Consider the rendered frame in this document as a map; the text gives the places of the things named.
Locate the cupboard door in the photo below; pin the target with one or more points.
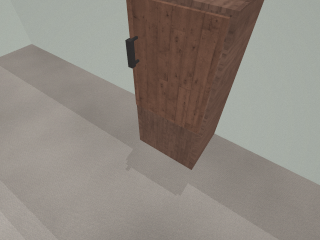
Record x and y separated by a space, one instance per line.
178 49

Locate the handle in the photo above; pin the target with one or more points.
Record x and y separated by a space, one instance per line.
130 49

